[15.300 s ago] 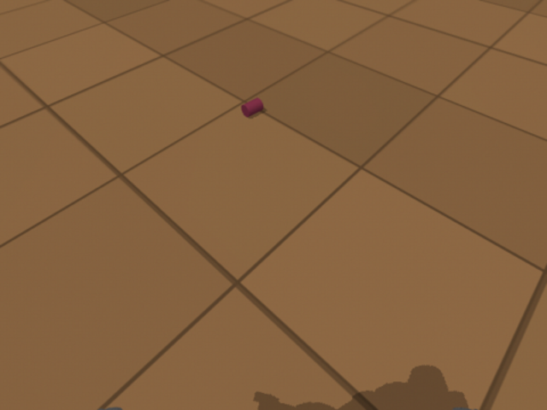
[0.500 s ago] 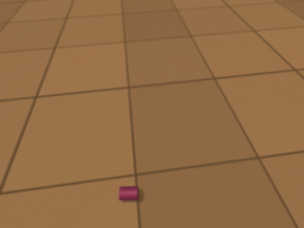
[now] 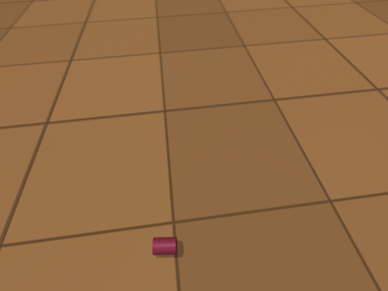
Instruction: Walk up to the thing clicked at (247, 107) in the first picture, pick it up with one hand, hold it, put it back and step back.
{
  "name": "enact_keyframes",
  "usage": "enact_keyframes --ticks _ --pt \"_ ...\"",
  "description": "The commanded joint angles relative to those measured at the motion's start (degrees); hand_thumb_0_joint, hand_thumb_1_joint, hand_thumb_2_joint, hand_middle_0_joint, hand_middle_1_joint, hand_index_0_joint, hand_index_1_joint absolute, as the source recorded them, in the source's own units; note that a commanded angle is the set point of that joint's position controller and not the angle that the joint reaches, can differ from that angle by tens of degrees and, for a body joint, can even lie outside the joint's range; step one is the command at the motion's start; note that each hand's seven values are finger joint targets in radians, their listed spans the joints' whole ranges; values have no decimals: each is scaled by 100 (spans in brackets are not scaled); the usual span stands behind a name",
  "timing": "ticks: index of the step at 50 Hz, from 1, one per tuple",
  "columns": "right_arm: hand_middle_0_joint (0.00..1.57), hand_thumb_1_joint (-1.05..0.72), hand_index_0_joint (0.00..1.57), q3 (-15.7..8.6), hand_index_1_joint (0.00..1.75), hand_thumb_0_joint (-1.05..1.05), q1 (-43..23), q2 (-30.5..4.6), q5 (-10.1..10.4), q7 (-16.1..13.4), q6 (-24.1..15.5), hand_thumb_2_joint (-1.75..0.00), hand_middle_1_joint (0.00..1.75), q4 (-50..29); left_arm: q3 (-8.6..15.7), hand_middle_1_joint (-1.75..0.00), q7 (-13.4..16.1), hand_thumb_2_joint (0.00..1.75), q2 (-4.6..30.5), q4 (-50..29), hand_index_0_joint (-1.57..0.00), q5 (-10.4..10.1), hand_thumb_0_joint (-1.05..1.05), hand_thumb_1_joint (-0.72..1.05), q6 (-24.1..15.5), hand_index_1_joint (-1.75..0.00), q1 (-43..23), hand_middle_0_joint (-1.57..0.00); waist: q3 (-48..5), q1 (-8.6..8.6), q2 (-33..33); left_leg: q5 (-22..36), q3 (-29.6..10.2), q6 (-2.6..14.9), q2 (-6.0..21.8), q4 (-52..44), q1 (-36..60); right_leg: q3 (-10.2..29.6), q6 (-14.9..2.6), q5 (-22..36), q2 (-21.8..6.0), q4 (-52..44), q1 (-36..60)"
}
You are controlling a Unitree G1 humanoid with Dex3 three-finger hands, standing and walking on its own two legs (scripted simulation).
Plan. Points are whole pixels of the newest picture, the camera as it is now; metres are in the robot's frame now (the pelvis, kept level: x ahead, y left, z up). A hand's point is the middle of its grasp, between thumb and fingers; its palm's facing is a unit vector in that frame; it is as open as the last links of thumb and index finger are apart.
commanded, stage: stand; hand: left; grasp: from above
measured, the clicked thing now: (165, 245) +0.42 +0.18 -0.74
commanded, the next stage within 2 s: rise first in 0.46 s
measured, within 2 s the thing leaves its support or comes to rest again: neither
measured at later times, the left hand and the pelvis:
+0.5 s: hand out of the picture +0.07 +0.25 -0.15, palm faces -0.02 -0.94 -0.35, open 7.4 cm; pelvis +0.00 +0.00 +0.00, yaw +0 degrees
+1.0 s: hand out of the picture +0.13 +0.25 -0.19, palm faces -0.08 -0.92 -0.39, open 12.5 cm; pelvis -0.01 +0.01 -0.05, yaw +1 degrees
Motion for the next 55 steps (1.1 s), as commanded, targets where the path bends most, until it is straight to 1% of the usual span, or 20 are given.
enact_keyframes --ticks 1,14,27,28,29,30,31,32,33,34,36,37,41,45,46,49,52,53,54,55 --pt "20 -90 20 -258 30 0 -178 -1178 17 -71 -141 -90 30 -307 217 -30 102 90 1245 -311 -20 3 0 90 -95 -30 -178 -20 -299 -26 -63 611 -634 178 736 -222 38 696 -50 790 -864 -284 -7" --pt "20 -90 20 -266 30 0 -198 -1200 14 -76 -145 -90 30 -320 217 -30 106 90 1246 -344 -20 -1 0 90 -114 -30 -175 -20 -465 -33 -1 845 -600 194 754 -135 129 733 -54 1172 -912 -225 113" --pt "20 -90 20 -263 30 0 -190 -1199 18 -77 -134 -90 30 -313 224 -30 110 90 1249 -318 -20 4 0 90 -98 -30 -157 -20 -351 -22 -21 602 -630 172 740 -206 98 704 -43 788 -869 -287 -2" --pt "20 -93 20 -245 30 0 -186 -1168 18 -73 -135 -92 30 -298 217 -38 102 94 1243 -306 -16 1 0 82 -99 -38 -153 -15 -271 -24 -53 599 -629 164 721 -223 38 721 -40 797 -866 -312 -44" --pt "20 -97 20 24 30 0 -199 -253 422 -200 -438 -92 30 -1925 219 -46 190 94 239 -2316 -18 -325 0 76 -609 -46 -2164 -21 173 -717 -2 -109 111 153 -96 271 -871 119 67 247 -135 194 -1318" --pt "20 -91 20 -31 30 0 93 -421 417 -250 -440 -90 30 -1584 337 -54 219 92 569 -2044 -19 -320 0 68 -586 -54 -2906 -22 -188 -507 -62 -184 95 171 -130 410 -813 77 79 46 -153 290 -989" --pt "20 -90 20 -149 30 0 367 -608 449 -330 -359 -90 30 -1576 680 -62 246 92 1170 -900 -16 -167 0 60 -347 -62 -1615 -17 -186 -352 -194 -124 86 163 -116 506 -952 13 45 -38 -122 363 -1009" --pt "20 -89 20 -207 30 0 450 -567 397 -331 -315 -90 30 -1695 758 -70 176 91 1208 -501 -16 -41 0 52 -208 -70 -1359 -17 -419 -285 -397 -80 85 198 -167 815 -1195 20 45 -60 -149 546 -1077" --pt "20 -91 20 -261 30 0 519 -554 369 -336 -327 -90 30 -1823 846 -78 92 93 1369 -672 -14 67 0 44 -207 -78 -1771 -13 -623 -229 -350 -14 61 214 -172 1028 -1334 42 27 71 -155 804 -1223" --pt "20 -92 20 -389 30 0 582 -559 264 -339 -374 -90 30 -1964 963 -85 23 92 1419 -760 -14 233 0 36 -265 -83 -1733 -13 -1215 -180 -258 189 64 207 -177 1298 -1347 73 41 374 -186 1127 -1175" --pt "20 -96 20 -479 30 0 764 -491 188 -266 -411 -91 30 -2219 1120 -97 -70 93 1275 -521 -12 445 0 20 -138 -94 -535 -9 -1618 100 -24 372 32 148 -269 1661 -1767 74 -4 523 -197 1520 -1103" --pt "20 -92 20 -516 30 0 752 -484 198 -251 -429 -91 30 -2391 1141 -100 -80 95 1288 -935 -10 527 0 12 -93 -97 -461 -7 -1811 190 200 445 51 123 -282 1687 -1752 93 -29 588 -185 1585 -1073" --pt "20 -90 20 -535 30 0 595 -434 260 -263 -425 -90 30 -2926 955 -103 13 97 928 -1459 -8 715 0 -20 476 -102 -337 -7 -1656 30 59 548 -37 101 -240 1741 -1805 -12 -30 564 -71 1595 -1330" --pt "20 -90 20 -496 30 0 492 -350 248 -221 -537 -90 30 -3260 915 -102 111 97 839 -1919 -9 842 0 -52 771 -103 -478 -10 -1299 -43 -86 -95 -77 112 -166 2201 -2420 -67 -24 -233 -19 1965 -2084" --pt "20 -89 20 -508 30 0 546 -330 227 -214 -581 -90 30 -3289 883 -104 129 96 747 -1995 -9 877 0 -53 782 -104 -482 -9 -1355 -116 -160 -169 -81 120 -150 2371 -2543 -66 -11 -290 -9 2144 -2278" --pt "20 -89 20 -566 30 0 648 -310 196 -200 -692 -90 30 -3472 1047 -105 174 97 924 -2537 -9 1037 0 -56 702 -105 -415 -9 -1755 -102 -14 -84 -79 124 -149 2938 -2906 -34 -10 -185 -39 2701 -2643" --pt "20 -89 20 -572 30 0 616 -254 164 -194 -805 -90 30 -3630 1031 -105 201 97 842 -3017 -9 1154 0 -56 643 -105 -95 -9 -1964 -129 110 -176 -111 110 -121 3317 -3143 -19 -17 -284 -34 3129 -3029" --pt "20 -92 20 -574 30 0 625 -213 163 -195 -827 -91 30 -3694 868 -105 200 98 715 -3498 -9 1185 0 -58 621 -106 -106 -10 -2082 -155 262 -144 -106 109 -118 3445 -3198 -9 -33 -249 -36 3251 -3168" --pt "20 -89 20 -590 30 0 635 -252 167 -209 -828 -90 30 -3729 1015 -105 225 98 841 -3464 -8 1240 0 -58 674 -106 163 -8 -2124 -138 235 -179 -121 113 -104 3489 -3223 -15 -39 -303 -29 3323 -3226" --pt "20 -92 20 -590 30 0 578 -232 163 -207 -842 -91 30 -3787 942 -105 225 98 766 -3734 -9 1255 0 -58 690 -106 174 -10 -2063 -169 274 -216 -154 94 -82 3550 -3342 -35 -43 -386 -12 3434 -3376"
